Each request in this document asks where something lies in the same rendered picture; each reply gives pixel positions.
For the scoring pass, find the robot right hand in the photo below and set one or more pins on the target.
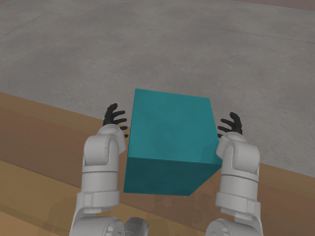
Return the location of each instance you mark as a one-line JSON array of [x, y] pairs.
[[235, 127]]

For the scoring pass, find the robot right forearm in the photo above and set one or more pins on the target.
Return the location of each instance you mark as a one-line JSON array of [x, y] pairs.
[[239, 180]]

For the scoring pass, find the left robot upper arm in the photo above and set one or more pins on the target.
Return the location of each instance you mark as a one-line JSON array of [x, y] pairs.
[[98, 226]]

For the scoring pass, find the right robot upper arm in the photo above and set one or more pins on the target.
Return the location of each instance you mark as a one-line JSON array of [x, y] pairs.
[[225, 227]]

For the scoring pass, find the robot left forearm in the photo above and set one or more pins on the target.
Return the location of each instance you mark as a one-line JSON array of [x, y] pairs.
[[99, 191]]

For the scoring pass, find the carton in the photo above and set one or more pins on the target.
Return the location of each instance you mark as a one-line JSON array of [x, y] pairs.
[[172, 144]]

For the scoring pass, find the left robot thigh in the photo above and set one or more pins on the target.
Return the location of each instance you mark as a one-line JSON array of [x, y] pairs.
[[136, 226]]

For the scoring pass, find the robot left hand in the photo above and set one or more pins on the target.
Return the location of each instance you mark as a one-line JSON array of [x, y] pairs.
[[110, 115]]

